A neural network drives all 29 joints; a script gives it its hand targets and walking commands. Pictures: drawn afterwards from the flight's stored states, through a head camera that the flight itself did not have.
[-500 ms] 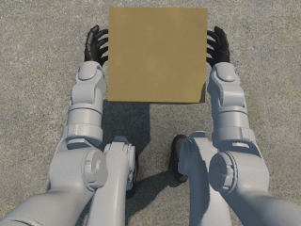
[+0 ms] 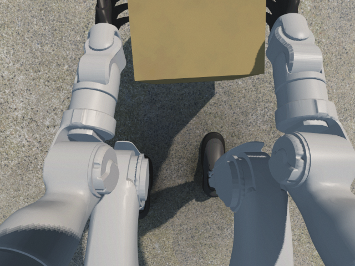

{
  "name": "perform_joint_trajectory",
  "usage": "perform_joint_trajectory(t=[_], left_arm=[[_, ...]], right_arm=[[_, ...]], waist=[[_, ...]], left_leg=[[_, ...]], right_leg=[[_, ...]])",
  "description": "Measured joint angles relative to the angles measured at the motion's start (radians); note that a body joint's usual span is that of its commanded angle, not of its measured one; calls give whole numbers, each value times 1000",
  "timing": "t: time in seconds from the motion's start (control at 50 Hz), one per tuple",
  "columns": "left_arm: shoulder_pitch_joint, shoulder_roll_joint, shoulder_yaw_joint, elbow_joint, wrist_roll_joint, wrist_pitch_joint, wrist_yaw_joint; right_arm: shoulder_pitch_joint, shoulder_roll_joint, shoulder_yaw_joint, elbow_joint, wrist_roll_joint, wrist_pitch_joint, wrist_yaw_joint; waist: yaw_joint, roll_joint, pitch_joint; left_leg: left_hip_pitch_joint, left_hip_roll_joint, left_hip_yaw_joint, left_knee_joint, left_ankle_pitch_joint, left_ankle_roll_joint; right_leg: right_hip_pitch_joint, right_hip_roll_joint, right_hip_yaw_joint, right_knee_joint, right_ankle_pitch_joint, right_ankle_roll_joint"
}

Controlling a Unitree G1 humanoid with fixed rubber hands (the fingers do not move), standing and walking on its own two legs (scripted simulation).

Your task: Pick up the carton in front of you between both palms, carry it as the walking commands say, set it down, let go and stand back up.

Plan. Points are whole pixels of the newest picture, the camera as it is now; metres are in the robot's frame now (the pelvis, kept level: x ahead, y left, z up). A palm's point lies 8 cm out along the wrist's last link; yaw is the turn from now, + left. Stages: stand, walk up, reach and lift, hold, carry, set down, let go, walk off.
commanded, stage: set down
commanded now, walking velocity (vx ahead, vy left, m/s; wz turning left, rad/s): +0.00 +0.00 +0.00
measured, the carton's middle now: (193, 31) +0.53 -0.05 -0.23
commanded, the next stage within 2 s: none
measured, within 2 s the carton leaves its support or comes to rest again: rests again in 0.58 s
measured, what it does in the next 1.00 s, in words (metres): stands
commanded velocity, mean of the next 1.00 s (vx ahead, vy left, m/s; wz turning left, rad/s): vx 0.00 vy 0.00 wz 0.00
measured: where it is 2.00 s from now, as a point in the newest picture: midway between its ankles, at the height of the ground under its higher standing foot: (176, 186)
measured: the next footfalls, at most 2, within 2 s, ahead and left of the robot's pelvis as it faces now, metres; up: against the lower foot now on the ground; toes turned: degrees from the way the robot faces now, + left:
none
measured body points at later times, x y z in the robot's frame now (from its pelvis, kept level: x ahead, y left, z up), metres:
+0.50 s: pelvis -0.01 +0.00 -0.02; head +0.35 -0.01 +0.25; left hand +0.53 +0.11 -0.20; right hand +0.54 -0.20 -0.18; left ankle +0.08 +0.11 -0.36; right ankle +0.14 -0.13 -0.36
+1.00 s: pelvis -0.02 -0.01 -0.03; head +0.35 -0.01 +0.23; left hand +0.54 +0.11 -0.20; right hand +0.53 -0.21 -0.20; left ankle +0.08 +0.11 -0.36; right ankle +0.14 -0.13 -0.36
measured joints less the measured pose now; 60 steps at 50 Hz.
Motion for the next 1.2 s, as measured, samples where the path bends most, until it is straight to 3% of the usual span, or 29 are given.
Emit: perform_joint_trajectory(t=[0.1,0.44,0.98,1.1,1.2], left_arm=[[6,8,-34,-7,-31,1,17],[-63,27,-43,113,-20,-17,-12],[-166,44,11,197,50,-65,-133],[-180,68,-36,236,41,-101,-118],[-172,157,-146,284,-92,-138,-50]], right_arm=[[-11,-18,20,24,27,-10,5],[-62,-58,16,156,37,-50,17],[-117,-119,-8,249,41,-106,68],[-132,-126,-13,290,49,-154,67],[-127,-171,64,353,166,-214,6]], waist=[[-3,2,9],[-3,-4,75],[20,-12,211],[18,-15,244],[20,-15,281]], left_leg=[[-19,-9,2,31,-8,1],[-23,-36,-10,68,17,-17],[37,-33,-20,106,15,-25],[53,-32,-18,108,16,-26],[66,-33,-19,107,10,-27]], right_leg=[[-17,13,15,33,-12,21],[-12,-3,10,76,-2,6],[45,2,-1,106,7,-1],[62,4,2,107,8,8],[76,2,1,107,0,7]])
